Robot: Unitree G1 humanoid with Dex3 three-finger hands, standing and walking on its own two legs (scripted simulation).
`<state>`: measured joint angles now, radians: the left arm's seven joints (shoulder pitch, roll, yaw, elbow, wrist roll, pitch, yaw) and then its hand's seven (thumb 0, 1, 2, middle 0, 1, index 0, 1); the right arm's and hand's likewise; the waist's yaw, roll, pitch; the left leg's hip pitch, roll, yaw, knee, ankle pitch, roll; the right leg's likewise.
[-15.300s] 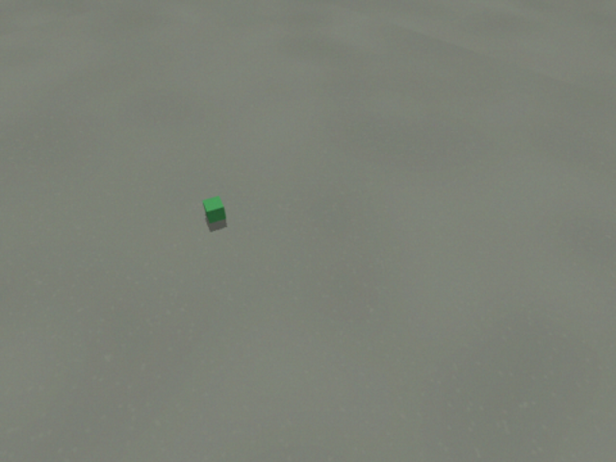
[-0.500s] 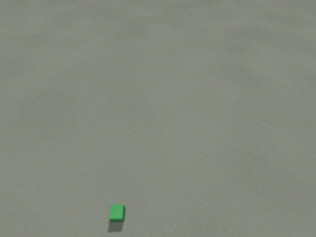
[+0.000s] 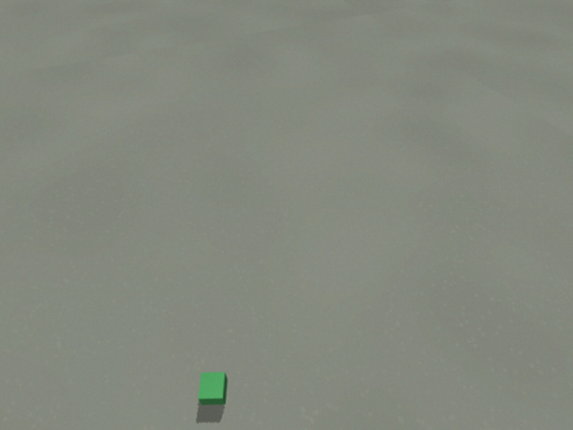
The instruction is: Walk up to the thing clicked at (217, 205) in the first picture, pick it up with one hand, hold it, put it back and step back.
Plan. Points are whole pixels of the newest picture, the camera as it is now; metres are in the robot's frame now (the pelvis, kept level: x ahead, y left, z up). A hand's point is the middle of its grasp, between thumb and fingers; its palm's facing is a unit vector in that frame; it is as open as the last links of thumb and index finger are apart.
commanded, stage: stand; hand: left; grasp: from above
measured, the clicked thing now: (213, 388) +0.37 +0.21 -0.75
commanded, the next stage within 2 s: rise first in 0.54 s
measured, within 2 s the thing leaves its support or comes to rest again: neither
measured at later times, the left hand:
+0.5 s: hand out of the picture +0.07 +0.25 -0.16, palm faces -0.04 -0.94 -0.34, open 7.4 cm
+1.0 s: hand out of the picture +0.15 +0.25 -0.19, palm faces -0.09 -0.92 -0.38, open 10.7 cm
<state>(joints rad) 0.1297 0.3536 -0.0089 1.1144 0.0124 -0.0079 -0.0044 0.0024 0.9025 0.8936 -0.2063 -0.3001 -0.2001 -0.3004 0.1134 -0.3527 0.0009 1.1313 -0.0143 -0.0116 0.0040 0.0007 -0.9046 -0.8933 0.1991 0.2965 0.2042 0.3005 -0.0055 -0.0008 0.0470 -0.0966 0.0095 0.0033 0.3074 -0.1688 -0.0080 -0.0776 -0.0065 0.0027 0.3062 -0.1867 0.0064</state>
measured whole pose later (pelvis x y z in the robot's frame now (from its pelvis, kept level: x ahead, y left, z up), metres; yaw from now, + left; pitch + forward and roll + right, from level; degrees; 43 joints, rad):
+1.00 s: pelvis -0.01 +0.01 -0.04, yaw +0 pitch +9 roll -1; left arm -0.01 0.33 0.13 0.95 0.17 0.05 -0.02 0.00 0.11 0.82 -0.25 -0.81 -0.25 -0.80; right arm 0.25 -0.24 -0.03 0.73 0.02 -0.04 -0.01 0.00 -0.90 -0.89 0.20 0.30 0.20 0.30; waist -0.03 -0.01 -0.04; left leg -0.55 0.01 0.00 0.74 -0.34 0.00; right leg -0.52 0.00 0.00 0.72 -0.35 0.01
